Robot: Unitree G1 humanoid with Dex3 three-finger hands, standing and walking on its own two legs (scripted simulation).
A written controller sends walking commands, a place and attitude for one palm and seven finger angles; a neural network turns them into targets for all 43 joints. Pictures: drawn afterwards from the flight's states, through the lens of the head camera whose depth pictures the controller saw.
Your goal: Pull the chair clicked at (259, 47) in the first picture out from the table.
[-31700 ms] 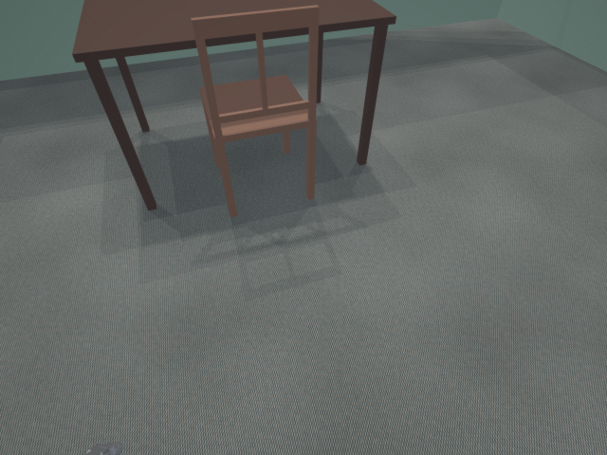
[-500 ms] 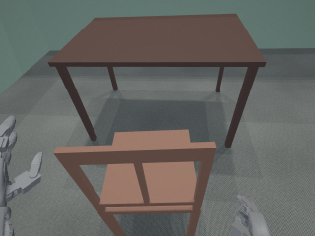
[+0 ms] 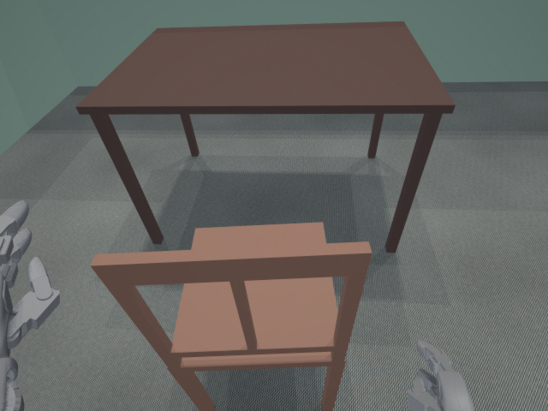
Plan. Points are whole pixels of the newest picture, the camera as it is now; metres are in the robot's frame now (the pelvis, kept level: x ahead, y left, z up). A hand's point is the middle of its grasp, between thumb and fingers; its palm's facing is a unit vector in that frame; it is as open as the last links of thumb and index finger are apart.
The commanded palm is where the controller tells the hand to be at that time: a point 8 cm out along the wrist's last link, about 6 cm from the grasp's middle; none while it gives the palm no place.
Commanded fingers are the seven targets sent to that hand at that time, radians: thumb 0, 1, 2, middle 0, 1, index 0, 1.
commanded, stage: step back with the hand held close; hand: left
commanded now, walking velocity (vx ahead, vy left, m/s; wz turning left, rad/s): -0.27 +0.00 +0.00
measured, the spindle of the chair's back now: (245, 315) +0.31 +0.10 -0.11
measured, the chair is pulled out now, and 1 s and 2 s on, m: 0.51 0.51 0.51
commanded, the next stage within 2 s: stop stepping back and stand still in 1.68 s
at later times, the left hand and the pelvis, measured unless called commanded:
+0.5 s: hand (32, 328) +0.15 +0.27 +0.16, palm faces +0.40 -0.77 -0.49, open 7.4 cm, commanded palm +0.10 +0.31 +0.18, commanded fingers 0.00 0.90 0.90 -0.20 -0.30 -0.20 -0.30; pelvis -0.05 +0.01 +0.00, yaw -1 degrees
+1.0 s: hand out of the picture +0.11 +0.28 +0.16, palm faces +0.46 -0.75 -0.47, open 7.4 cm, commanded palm +0.05 +0.31 +0.18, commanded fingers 0.00 0.90 0.90 -0.20 -0.30 -0.20 -0.30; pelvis -0.09 +0.01 -0.02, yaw +0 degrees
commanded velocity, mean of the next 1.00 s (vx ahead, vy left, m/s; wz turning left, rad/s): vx -0.30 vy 0.00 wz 0.02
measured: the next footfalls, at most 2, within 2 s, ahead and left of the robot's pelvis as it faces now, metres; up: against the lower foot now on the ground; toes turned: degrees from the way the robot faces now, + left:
right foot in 1.32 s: -0.09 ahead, -0.12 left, +0.00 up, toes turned -1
left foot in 1.66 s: -0.12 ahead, +0.12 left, +0.00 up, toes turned +1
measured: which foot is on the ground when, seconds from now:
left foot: down 0.00-1.00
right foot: down 0.00-1.00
